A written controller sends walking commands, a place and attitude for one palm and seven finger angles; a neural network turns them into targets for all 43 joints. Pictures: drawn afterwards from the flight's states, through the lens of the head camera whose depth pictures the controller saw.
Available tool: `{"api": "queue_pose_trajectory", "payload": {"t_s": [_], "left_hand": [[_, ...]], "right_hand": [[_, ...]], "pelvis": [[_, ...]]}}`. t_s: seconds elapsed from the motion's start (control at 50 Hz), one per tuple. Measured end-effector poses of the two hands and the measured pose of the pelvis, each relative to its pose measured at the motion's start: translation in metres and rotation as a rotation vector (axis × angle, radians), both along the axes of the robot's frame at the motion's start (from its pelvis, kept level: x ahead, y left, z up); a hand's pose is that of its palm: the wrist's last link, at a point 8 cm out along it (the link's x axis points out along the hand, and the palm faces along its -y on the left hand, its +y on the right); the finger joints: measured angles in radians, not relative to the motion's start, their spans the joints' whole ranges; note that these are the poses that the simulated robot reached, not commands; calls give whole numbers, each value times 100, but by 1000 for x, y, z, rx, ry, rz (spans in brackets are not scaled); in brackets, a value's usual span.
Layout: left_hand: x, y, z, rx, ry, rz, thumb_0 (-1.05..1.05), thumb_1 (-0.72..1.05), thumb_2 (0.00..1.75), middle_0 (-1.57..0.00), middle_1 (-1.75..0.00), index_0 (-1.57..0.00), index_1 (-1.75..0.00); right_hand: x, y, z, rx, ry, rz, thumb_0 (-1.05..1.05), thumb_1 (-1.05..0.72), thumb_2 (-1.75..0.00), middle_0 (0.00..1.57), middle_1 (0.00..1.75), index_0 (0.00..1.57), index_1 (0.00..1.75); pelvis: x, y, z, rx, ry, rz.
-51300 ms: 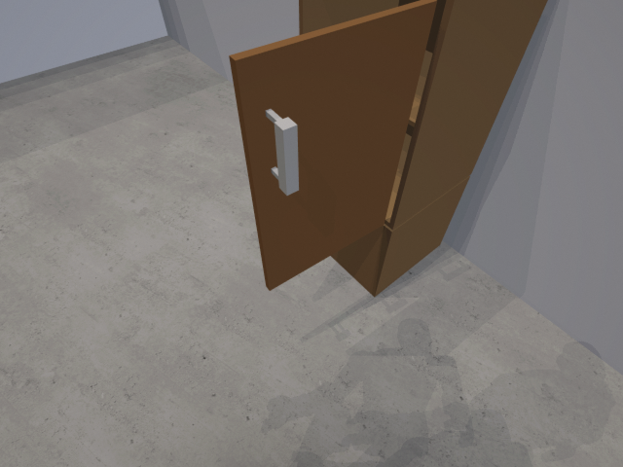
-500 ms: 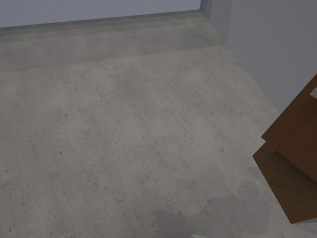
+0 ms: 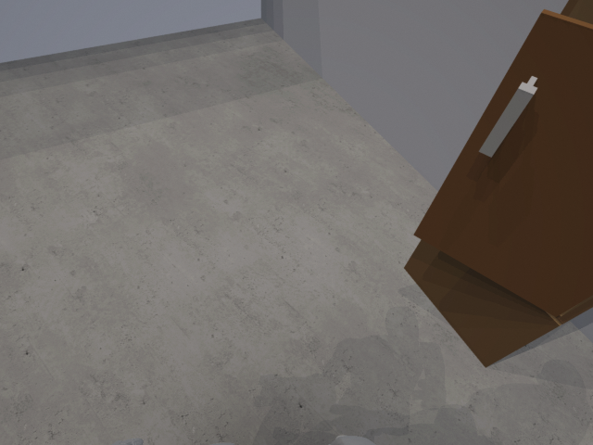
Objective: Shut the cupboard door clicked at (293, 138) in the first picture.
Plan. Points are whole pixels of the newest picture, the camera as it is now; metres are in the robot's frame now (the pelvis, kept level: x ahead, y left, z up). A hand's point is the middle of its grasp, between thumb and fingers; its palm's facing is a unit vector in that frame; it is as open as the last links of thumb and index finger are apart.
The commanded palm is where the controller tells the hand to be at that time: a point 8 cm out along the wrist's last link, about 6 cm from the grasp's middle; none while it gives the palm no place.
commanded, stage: turn to face it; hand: left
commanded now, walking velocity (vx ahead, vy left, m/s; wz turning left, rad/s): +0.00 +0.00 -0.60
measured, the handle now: (509, 116) +0.65 -0.33 +0.10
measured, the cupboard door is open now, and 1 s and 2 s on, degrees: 24 24 24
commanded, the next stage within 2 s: take the last steps up to it in 0.88 s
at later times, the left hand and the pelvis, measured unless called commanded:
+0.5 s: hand out of the picture +0.14 +0.14 -0.14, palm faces -0.24 -0.93 -0.28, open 7.4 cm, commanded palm none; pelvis +0.01 -0.04 +0.01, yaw -16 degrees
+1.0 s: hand (218, 394) +0.21 +0.13 -0.15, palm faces -0.45 -0.86 -0.25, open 7.4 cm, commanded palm none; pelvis +0.04 -0.02 +0.01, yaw -29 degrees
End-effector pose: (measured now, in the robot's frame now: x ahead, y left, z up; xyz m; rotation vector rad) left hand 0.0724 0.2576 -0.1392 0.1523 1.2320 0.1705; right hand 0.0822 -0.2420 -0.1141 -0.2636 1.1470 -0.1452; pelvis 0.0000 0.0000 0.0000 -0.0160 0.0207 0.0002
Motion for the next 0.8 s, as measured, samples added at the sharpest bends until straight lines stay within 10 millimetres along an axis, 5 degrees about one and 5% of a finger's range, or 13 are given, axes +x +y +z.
{"api": "queue_pose_trajectory", "payload": {"t_s": [0.14, 0.32, 0.56, 0.7, 0.8], "left_hand": [[31, -4, 19, 22, -1, -94, 1, 91, 90, -19, -29, -20, -30], [70, -50, 27, 94, -50, -239, 1, 91, 90, -19, -29, -20, -30], [72, -76, 25, 52, 15, -311, 1, 90, 90, -20, -30, -20, -30], [92, -62, 3, 11, 38, -345, 1, 90, 90, -20, -30, -20, -30], [116, -55, 0, 8, 43, -398, 1, 90, 90, -20, -30, -20, -30]], "right_hand": [[-33, -8, 0, 19, 48, -106, 0, -90, -90, 20, 30, 21, 30], [-78, -54, -40, 68, 124, -272, 0, -91, -90, 20, 30, 20, 30], [-54, -66, -8, 45, 21, -349, 1, -91, -90, 20, 30, 20, 30], [-35, -49, 0, -2, -56, -382, 0, -91, -90, 20, 30, 20, 30], [-51, -29, 7, -14, -36, -407, 0, -91, -90, 20, 30, 20, 30]], "pelvis": [[4, -5, 10, -11, 5, -90], [8, -32, -6, 16, -4, -194], [19, -38, 10, 35, 1, -308], [36, -19, 0, 6, 8, -375], [40, -11, 4, 3, -4, -427]]}}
